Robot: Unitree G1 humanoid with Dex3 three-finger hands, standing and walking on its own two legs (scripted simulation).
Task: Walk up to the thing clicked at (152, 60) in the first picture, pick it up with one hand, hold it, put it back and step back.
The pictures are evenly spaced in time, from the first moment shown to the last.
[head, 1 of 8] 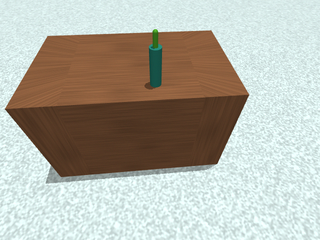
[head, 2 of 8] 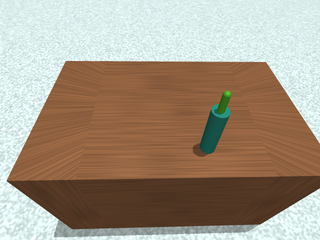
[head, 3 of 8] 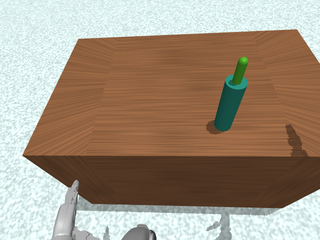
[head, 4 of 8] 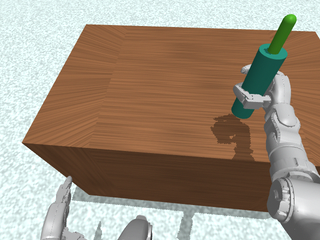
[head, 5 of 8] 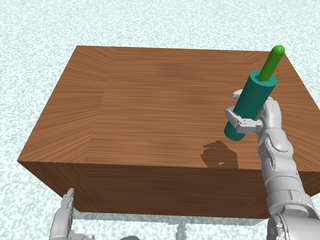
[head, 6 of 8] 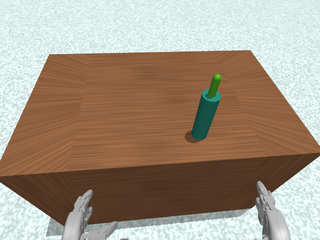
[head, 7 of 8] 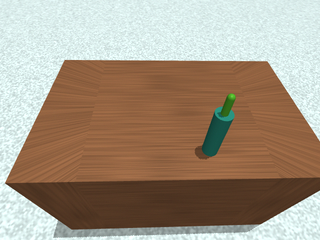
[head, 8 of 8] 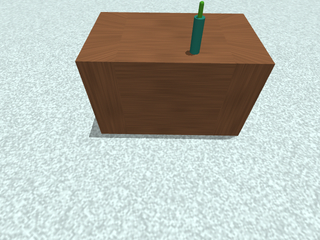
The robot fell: no
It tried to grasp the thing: yes
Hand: right
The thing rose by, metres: 0.22
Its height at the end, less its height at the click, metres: +0.00
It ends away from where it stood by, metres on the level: 0.01
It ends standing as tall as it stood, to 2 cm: yes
